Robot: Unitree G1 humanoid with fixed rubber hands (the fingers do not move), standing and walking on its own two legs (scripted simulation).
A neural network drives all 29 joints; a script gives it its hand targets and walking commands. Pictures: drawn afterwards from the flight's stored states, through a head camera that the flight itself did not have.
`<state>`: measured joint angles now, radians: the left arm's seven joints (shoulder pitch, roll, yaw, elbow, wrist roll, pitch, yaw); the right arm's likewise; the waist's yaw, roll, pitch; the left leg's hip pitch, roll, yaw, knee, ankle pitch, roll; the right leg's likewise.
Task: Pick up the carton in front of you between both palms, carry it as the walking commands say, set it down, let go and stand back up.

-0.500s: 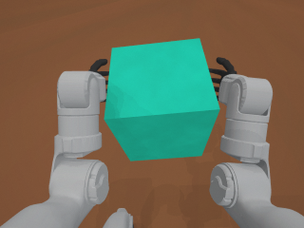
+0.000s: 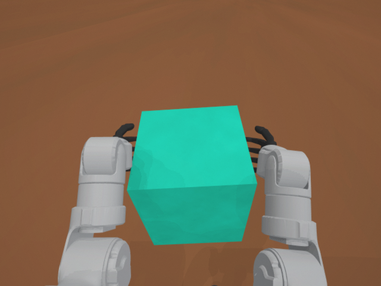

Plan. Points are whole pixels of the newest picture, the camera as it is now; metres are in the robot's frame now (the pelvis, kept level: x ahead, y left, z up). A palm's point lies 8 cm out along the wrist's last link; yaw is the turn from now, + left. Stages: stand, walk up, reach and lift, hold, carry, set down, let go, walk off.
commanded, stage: carry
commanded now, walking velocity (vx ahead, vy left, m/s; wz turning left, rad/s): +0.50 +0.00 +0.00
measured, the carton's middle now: (193, 178) +0.35 +0.00 +0.01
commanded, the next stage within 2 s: none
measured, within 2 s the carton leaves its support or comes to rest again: neither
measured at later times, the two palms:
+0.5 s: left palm (134, 84) +0.60 +0.18 +0.08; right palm (239, 83) +0.61 -0.11 +0.10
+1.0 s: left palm (157, 37) +0.92 +0.15 +0.07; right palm (235, 40) +0.93 -0.14 +0.07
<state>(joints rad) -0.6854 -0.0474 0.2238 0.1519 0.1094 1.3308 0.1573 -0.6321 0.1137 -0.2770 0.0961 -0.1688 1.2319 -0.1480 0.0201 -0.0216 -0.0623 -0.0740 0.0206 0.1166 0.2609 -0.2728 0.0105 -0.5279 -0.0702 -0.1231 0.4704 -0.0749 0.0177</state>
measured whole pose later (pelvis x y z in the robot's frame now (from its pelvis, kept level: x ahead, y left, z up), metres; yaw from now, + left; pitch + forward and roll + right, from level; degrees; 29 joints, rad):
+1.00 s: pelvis +0.66 +0.00 -0.03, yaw +1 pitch +3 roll -1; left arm -0.23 -0.14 0.11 -0.23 0.15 1.27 0.13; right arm -0.24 0.15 -0.11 -0.22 -0.15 1.21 -0.14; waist 0.00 0.04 -0.15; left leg 0.04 0.10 0.17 0.49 -0.49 -0.04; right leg -0.49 -0.05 -0.24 0.49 -0.06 -0.05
